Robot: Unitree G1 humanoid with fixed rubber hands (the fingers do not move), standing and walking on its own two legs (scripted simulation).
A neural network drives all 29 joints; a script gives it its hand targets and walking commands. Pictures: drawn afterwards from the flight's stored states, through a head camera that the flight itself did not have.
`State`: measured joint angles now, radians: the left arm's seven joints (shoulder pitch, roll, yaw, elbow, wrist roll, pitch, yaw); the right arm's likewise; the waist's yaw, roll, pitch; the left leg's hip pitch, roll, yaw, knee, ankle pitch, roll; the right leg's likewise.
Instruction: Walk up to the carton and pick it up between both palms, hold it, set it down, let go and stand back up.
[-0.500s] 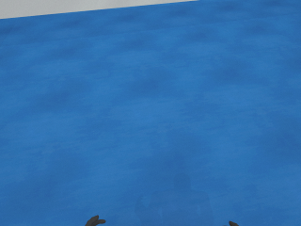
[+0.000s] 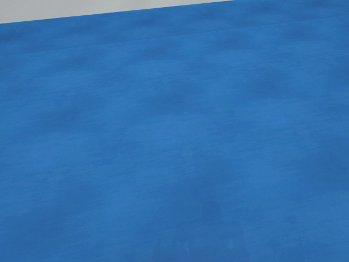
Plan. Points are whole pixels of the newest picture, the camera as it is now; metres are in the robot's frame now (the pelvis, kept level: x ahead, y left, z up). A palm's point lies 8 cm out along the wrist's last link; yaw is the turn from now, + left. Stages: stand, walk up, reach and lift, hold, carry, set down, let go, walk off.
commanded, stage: stand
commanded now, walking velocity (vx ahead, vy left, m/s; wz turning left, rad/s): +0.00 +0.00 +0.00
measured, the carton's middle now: out of the picture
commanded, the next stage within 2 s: walk up in 0.32 s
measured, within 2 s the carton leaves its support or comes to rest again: neither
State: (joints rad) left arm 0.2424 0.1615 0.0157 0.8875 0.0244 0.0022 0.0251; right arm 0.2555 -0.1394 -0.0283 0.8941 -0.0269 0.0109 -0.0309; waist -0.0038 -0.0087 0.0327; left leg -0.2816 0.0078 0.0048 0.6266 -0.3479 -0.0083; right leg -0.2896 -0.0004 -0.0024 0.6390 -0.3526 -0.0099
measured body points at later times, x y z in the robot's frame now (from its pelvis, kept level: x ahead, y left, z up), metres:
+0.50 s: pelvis +0.02 +0.00 +0.01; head +0.03 +0.00 +0.46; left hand +0.02 +0.20 -0.15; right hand +0.01 -0.21 -0.15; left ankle -0.01 +0.12 -0.73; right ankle -0.01 -0.11 -0.73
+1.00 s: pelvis +0.00 +0.05 +0.01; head +0.05 +0.08 +0.46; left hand +0.14 +0.27 -0.16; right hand -0.02 -0.19 -0.12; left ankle -0.01 +0.11 -0.73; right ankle -0.07 -0.09 -0.63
